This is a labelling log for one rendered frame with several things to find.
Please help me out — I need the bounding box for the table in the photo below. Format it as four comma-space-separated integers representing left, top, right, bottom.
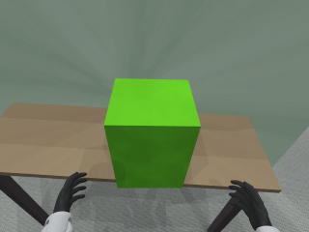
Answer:
0, 102, 282, 232

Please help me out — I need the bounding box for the carton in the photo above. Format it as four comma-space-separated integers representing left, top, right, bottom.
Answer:
104, 78, 201, 189

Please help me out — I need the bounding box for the right robot hand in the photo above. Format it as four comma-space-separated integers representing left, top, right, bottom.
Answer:
228, 180, 272, 231

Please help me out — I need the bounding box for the left robot hand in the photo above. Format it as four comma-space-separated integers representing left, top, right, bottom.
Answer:
52, 172, 88, 214

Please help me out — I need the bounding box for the robot left forearm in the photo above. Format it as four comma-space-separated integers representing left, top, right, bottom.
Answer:
42, 211, 72, 232

